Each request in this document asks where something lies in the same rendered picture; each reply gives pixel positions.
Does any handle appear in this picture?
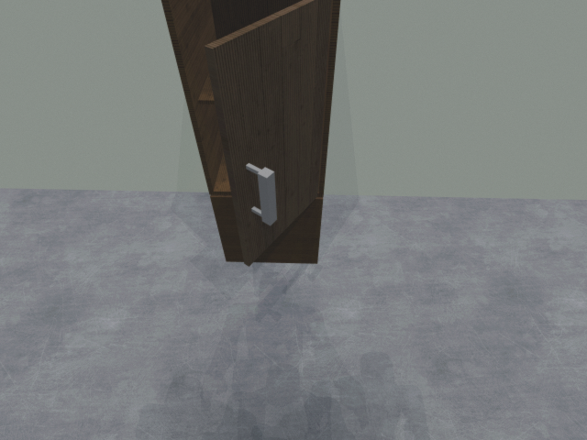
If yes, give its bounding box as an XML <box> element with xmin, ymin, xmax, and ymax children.
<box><xmin>246</xmin><ymin>163</ymin><xmax>277</xmax><ymax>226</ymax></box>

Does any cupboard door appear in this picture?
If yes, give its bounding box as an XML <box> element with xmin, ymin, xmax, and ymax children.
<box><xmin>205</xmin><ymin>0</ymin><xmax>331</xmax><ymax>266</ymax></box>

